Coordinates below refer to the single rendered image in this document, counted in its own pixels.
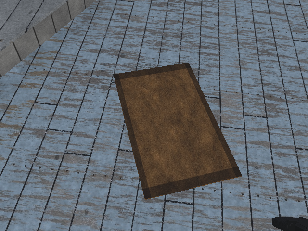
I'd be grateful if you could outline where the right robot hand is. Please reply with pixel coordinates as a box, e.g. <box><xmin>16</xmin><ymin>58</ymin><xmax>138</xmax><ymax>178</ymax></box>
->
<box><xmin>271</xmin><ymin>217</ymin><xmax>308</xmax><ymax>231</ymax></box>

